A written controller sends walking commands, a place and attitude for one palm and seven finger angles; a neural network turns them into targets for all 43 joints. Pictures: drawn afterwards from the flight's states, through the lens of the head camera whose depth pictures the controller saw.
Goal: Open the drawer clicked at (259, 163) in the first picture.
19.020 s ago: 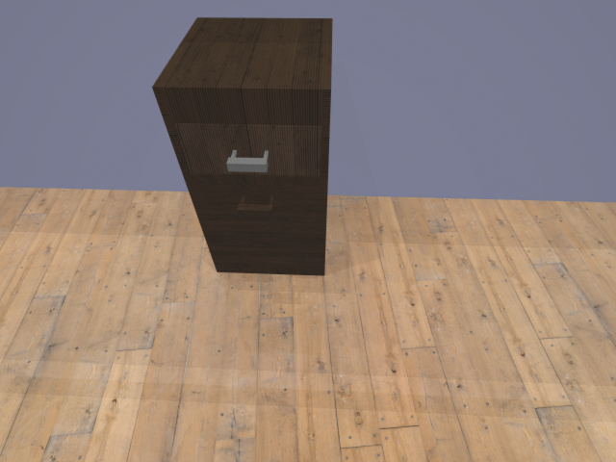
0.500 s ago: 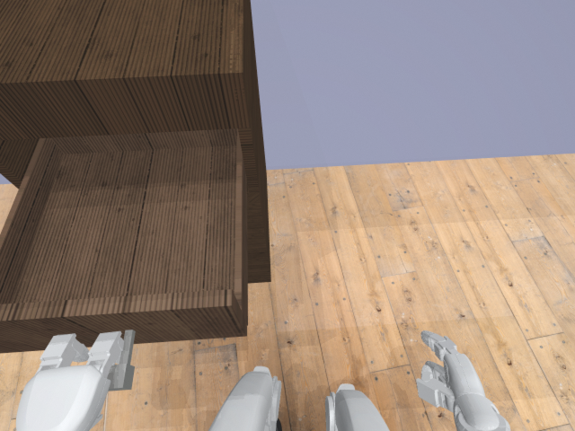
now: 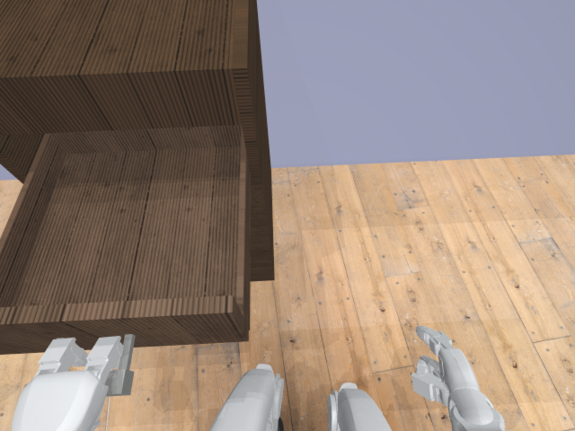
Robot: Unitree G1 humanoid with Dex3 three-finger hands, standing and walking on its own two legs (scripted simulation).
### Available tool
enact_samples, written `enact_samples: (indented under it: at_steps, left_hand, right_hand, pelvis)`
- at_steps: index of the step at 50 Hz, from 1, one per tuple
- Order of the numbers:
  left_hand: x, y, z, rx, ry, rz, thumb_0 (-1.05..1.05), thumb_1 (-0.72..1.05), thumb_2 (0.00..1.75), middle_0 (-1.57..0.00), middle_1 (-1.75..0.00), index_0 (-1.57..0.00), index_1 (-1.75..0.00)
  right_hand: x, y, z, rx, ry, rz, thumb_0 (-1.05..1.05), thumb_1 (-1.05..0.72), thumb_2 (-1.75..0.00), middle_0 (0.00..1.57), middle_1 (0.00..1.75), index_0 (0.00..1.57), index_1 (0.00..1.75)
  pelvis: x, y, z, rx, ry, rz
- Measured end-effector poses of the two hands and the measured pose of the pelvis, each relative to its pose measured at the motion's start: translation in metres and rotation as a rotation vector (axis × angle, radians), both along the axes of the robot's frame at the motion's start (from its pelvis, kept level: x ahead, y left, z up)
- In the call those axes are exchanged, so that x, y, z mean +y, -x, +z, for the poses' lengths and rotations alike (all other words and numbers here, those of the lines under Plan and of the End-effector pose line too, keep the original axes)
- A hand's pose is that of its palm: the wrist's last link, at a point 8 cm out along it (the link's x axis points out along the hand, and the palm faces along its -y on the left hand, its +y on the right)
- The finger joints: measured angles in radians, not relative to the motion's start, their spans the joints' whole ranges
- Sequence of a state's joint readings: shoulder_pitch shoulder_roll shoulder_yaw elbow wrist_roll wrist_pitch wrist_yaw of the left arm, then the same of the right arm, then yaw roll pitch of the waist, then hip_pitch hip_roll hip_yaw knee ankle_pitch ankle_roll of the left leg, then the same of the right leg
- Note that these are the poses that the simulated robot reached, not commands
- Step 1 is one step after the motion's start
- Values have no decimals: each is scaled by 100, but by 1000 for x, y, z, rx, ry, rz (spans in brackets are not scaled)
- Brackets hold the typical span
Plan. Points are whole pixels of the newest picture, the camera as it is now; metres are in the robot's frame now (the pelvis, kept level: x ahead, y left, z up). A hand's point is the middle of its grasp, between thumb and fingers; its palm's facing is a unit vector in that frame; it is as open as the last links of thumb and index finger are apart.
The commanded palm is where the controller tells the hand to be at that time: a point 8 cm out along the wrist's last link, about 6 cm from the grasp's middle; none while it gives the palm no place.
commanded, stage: pull the drawer open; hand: left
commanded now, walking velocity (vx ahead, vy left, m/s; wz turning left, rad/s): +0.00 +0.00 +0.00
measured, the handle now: (90, 364) +0.19 +0.29 -0.03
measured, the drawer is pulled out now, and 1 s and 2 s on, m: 0.29 0.29 0.29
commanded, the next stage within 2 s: open the thumb to release the handle in 0.08 s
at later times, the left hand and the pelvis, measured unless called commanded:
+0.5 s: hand (91, 405) +0.14 +0.28 -0.05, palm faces -0.09 -0.07 -0.99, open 8.2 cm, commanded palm +0.13 +0.28 +0.01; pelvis -0.01 -0.01 -0.01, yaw +1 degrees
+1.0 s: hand (94, 404) +0.14 +0.27 -0.05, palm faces -0.07 -0.06 -1.00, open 13.8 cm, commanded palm +0.14 +0.27 +0.00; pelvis -0.02 -0.01 +0.00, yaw +1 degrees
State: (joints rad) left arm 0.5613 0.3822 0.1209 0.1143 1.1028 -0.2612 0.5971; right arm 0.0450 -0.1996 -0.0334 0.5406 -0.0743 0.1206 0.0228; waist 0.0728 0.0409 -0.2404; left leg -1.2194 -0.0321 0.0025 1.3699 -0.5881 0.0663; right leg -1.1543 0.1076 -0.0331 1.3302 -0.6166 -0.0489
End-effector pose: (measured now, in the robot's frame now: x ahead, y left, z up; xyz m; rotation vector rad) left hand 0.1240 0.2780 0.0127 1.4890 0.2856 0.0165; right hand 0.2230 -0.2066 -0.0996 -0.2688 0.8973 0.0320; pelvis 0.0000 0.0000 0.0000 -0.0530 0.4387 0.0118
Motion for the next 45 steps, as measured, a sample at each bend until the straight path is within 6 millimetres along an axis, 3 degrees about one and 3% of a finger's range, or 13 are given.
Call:
enact_samples:
  at_steps: [10,18,24,35,45]
  left_hand:
    - [0,1,0,-1,-2,-2,2,63,73,-30,-134,-41,-134]
    - [-1,1,-2,-57,-16,13,0,56,76,-36,-134,-42,-134]
    - [-3,-1,-2,-70,-24,35,0,34,67,-38,-131,-42,-132]
    - [-4,1,2,-69,-26,53,0,-27,40,-36,-124,-35,-124]
    - [-5,0,-4,-77,-26,58,0,-46,32,-33,-122,-32,-121]
  right_hand:
    - [-3,3,-2,6,5,-6,1,-91,-90,20,30,20,30]
    - [-8,9,-14,14,29,22,1,-91,-90,20,30,20,30]
    - [-9,19,-14,25,23,7,1,-91,-90,20,30,20,30]
    - [-18,33,-2,12,30,-27,1,-91,-90,20,30,20,30]
    - [-24,32,-1,-6,46,-24,1,-91,-90,20,30,20,30]
  pelvis:
    - [-1,1,-1,1,0,2]
    - [-2,8,-8,9,4,19]
    - [-5,12,-7,-3,0,20]
    - [-9,16,2,-32,-2,16]
    - [-9,19,0,-31,-2,18]
